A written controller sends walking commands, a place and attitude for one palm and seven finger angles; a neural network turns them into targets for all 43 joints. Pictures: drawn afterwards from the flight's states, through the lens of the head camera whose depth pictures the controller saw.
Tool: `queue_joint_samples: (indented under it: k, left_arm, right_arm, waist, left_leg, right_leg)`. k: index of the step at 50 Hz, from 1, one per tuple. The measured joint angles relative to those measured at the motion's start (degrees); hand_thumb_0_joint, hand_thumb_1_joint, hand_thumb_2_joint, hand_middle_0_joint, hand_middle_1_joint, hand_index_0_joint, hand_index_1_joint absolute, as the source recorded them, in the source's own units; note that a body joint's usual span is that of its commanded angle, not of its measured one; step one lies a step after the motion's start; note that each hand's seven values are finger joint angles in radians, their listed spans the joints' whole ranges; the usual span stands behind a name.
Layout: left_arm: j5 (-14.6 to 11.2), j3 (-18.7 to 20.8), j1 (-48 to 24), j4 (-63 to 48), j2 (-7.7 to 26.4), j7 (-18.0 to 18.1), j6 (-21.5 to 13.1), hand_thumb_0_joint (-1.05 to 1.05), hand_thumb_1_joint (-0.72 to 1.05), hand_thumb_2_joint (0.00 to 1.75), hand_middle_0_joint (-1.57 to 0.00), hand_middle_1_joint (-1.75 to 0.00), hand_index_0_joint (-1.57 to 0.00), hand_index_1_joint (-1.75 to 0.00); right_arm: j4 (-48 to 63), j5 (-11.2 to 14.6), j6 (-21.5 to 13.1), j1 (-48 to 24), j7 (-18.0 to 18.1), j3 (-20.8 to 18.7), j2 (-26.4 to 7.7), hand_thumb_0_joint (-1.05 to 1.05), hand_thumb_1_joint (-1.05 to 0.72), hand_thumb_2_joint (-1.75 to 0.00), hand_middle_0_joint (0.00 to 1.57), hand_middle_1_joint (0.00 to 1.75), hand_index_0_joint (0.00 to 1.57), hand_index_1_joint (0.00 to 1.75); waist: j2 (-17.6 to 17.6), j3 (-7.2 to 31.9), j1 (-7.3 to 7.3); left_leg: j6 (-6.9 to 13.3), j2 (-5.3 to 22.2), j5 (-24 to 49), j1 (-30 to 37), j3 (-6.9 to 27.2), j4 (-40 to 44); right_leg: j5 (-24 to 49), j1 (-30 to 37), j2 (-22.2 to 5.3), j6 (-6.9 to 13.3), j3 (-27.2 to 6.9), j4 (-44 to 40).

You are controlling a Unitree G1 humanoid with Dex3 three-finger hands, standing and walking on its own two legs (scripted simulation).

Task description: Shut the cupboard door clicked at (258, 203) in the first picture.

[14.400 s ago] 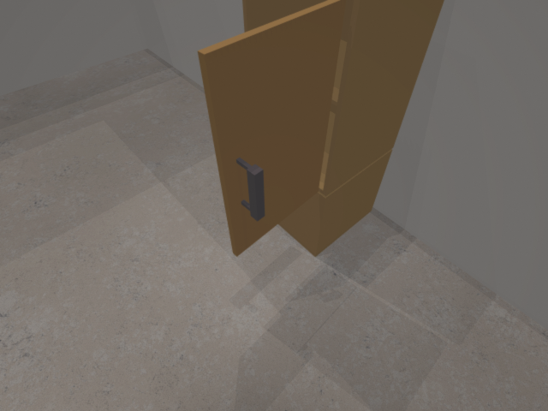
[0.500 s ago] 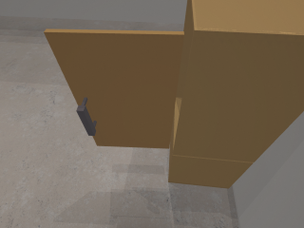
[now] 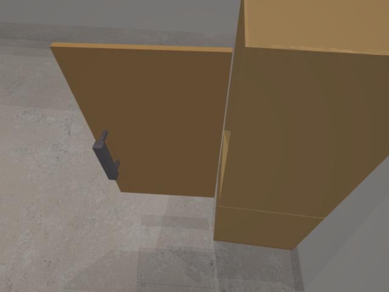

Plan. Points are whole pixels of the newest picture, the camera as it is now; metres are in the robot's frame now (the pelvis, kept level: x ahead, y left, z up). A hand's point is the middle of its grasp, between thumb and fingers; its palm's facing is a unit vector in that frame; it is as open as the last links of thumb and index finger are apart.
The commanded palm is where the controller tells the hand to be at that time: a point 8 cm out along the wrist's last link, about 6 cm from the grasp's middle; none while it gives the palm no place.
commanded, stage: shuffle to correct the standing spot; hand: left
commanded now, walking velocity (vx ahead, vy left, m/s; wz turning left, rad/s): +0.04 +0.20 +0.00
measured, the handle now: (109, 155) +0.47 +0.29 -0.07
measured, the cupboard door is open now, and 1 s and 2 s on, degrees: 93 93 93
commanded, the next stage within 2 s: come to a stop and stand still in 0.56 s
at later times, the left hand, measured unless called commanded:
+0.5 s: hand out of the picture +0.04 +0.24 -0.17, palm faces +0.07 -0.96 -0.26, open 7.4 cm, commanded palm none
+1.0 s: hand out of the picture +0.05 +0.32 -0.18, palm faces +0.06 -0.98 -0.20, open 7.4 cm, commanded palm none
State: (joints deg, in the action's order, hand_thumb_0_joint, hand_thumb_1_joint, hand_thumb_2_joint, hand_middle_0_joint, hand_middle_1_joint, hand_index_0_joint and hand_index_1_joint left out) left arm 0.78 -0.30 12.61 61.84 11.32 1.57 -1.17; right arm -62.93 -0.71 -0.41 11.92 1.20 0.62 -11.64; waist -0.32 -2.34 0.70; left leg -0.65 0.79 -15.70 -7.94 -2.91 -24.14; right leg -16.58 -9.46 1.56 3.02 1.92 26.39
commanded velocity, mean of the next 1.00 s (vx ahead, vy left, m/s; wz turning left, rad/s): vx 0.03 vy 0.05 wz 0.00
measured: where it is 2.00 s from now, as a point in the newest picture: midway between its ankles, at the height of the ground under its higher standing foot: outside the picture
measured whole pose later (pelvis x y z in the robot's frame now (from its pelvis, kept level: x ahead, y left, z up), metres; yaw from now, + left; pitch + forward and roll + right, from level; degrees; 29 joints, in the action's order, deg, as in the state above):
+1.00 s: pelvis +0.03 +0.13 +0.00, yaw +1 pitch +0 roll +0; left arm 0.9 2.4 13.4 58.6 12.4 0.3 2.1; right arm -58.5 -1.9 0.5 10.5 1.7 -1.0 -8.8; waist 2.3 -5.3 0.6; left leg -0.2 2.6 -13.3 -15.4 -3.8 -29.0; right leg -26.8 -17.7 -0.9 -0.3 3.8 42.3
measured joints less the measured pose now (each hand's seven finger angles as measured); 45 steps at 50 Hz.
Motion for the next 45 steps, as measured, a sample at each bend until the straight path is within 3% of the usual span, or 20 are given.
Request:
queue_joint_samples:
  k: [8,13,17,20,23,26,30,34,38,39,42,45]
  left_arm:
    - [0.45,1.56,1.69,-2.01,-0.45,0.33,0.80,0.00,0.91,0.90,-0.20,-0.30,-0.21,-0.30]
    - [0.57,2.35,2.78,-2.07,0.29,0.19,2.76,0.00,0.91,0.90,-0.20,-0.30,-0.21,-0.30]
    - [0.69,2.41,2.13,-2.43,0.15,0.16,3.93,0.01,0.91,0.90,-0.20,-0.30,-0.20,-0.30]
    - [0.69,2.26,1.48,-3.42,-0.59,0.08,3.56,0.01,0.91,0.90,-0.20,-0.30,-0.20,-0.30]
    - [0.92,2.06,1.64,-4.79,-1.24,0.11,1.75,0.01,0.91,0.90,-0.20,-0.30,-0.20,-0.30]
    - [0.92,1.74,1.98,-5.09,-2.36,0.17,0.31,0.00,0.91,0.90,-0.20,-0.30,-0.20,-0.30]
    - [1.21,1.90,3.60,-5.07,-2.57,0.07,0.11,0.00,0.91,0.90,-0.20,-0.30,-0.20,-0.30]
    - [1.57,2.40,4.70,-4.34,-1.47,-0.61,0.74,0.00,0.90,0.90,-0.21,-0.30,-0.21,-0.30]
    - [1.57,3.03,5.62,-3.82,-0.01,-0.84,1.79,0.00,0.90,0.90,-0.21,-0.30,-0.21,-0.30]
    - [1.38,3.04,6.05,-3.79,0.08,-0.79,2.16,0.00,0.90,0.90,-0.21,-0.30,-0.21,-0.30]
    - [0.84,3.51,4.33,-2.87,2.26,-0.05,3.42,0.01,0.90,0.90,-0.20,-0.30,-0.21,-0.30]
    - [0.46,3.44,2.67,-2.31,2.81,-0.17,3.26,0.01,0.91,0.90,-0.20,-0.30,-0.20,-0.30]
  right_arm:
    - [1.89,-0.05,1.55,1.91,-0.31,-1.19,-0.03,0.01,-0.90,-0.90,0.20,0.30,0.20,0.30]
    - [3.34,-0.35,1.08,2.75,-0.69,-1.48,0.74,0.01,-0.90,-0.90,0.20,0.30,0.20,0.30]
    - [4.76,-0.68,1.22,3.22,-0.51,-1.24,1.22,0.01,-0.90,-0.90,0.20,0.30,0.20,0.30]
    - [5.06,-0.85,1.56,3.57,-0.62,-0.96,1.46,0.01,-0.90,-0.90,0.20,0.30,0.20,0.30]
    - [5.10,-0.34,1.82,3.98,-0.95,-0.94,1.62,0.01,-0.90,-0.90,0.20,0.30,0.20,0.30]
    - [4.57,-0.49,3.09,3.14,-1.31,-1.69,1.14,0.01,-0.91,-0.90,0.20,0.30,0.20,0.30]
    - [5.28,-0.52,3.69,1.35,-2.21,-2.45,0.64,0.01,-0.91,-0.90,0.20,0.30,0.20,0.30]
    - [6.90,-0.15,3.37,-0.34,-2.92,-2.80,0.47,0.01,-0.91,-0.90,0.20,0.30,0.20,0.30]
    - [8.10,0.03,1.48,-1.25,-2.66,-2.74,-0.16,0.01,-0.91,-0.90,0.20,0.30,0.20,0.30]
    - [8.50,-0.12,0.61,-0.91,-2.45,-2.73,-0.71,0.01,-0.91,-0.90,0.20,0.30,0.20,0.30]
    - [7.37,-0.74,-0.15,-1.23,-1.15,-2.09,1.53,0.01,-0.91,-0.90,0.20,0.30,0.20,0.30]
    - [5.69,-1.10,0.10,-0.93,-0.35,-1.02,3.41,0.01,-0.91,-0.90,0.20,0.30,0.20,0.30]
  waist:
    - [0.96,-0.53,0.55]
    - [3.24,-0.85,1.08]
    - [2.15,-1.63,0.75]
    - [0.72,-2.02,0.69]
    - [0.05,-1.92,1.06]
    - [-1.27,-1.91,0.81]
    - [0.04,-1.58,1.15]
    - [2.55,-1.61,1.67]
    - [3.61,-1.87,2.19]
    - [2.46,-1.43,1.89]
    - [4.84,-2.46,1.21]
    - [4.76,-2.63,0.91]
  left_leg:
    - [0.13,-0.09,-1.38,-3.66,-1.50,-4.88]
    - [2.81,-2.67,-1.77,-3.34,-3.43,-4.49]
    - [4.15,-3.11,-2.11,-3.44,-4.19,-4.74]
    - [4.26,-3.21,-2.32,-3.33,-4.39,-4.98]
    - [3.56,-3.54,-4.53,-5.21,-4.62,-9.50]
    - [1.34,-3.08,-11.26,-11.10,-1.79,-23.61]
    - [-0.47,-0.84,-7.74,-17.55,-0.33,-33.58]
    - [-1.37,1.46,-4.30,-17.64,-0.60,-26.06]
    - [-1.40,2.07,1.57,-11.15,-1.44,-9.90]
    - [-0.90,2.94,3.06,-9.64,-0.90,-6.96]
    - [-0.10,1.58,-0.29,-10.36,-0.97,-10.32]
    - [0.13,1.44,0.77,-8.79,-0.48,-7.91]
  right_leg:
    - [-2.51,-1.68,-1.93,-1.03,0.97,4.01]
    - [-6.53,-4.36,-4.70,-2.08,-0.24,9.80]
    - [-14.19,-9.04,-4.94,-1.38,1.03,21.50]
    - [-12.07,-8.86,-4.95,-1.35,2.93,18.89]
    - [-3.16,-6.31,-5.37,-1.00,3.48,9.70]
    - [-4.09,-5.72,-5.70,-1.49,4.63,10.03]
    - [-1.88,-3.70,-6.98,-2.70,4.26,5.28]
    - [-0.49,-2.76,-8.82,-4.26,3.33,2.63]
    - [-2.50,-3.64,-9.91,-6.21,2.29,5.91]
    - [-4.37,-4.61,-9.22,-5.91,2.55,8.55]
    - [-13.69,-7.88,-7.76,-4.10,-0.58,18.80]
    - [-13.30,-9.37,-5.10,-3.48,-0.11,22.99]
